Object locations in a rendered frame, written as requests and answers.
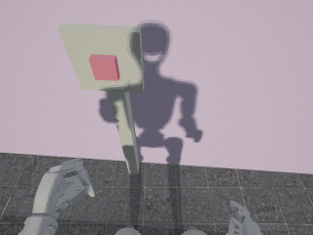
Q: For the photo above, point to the button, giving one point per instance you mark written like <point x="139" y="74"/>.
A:
<point x="104" y="67"/>

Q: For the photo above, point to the panel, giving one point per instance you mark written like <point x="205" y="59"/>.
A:
<point x="82" y="40"/>

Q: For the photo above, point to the robot left forearm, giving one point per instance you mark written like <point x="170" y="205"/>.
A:
<point x="40" y="225"/>

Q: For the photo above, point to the right robot hand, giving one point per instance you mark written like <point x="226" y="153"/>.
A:
<point x="245" y="225"/>

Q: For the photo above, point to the left robot hand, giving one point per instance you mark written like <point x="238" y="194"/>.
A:
<point x="49" y="199"/>

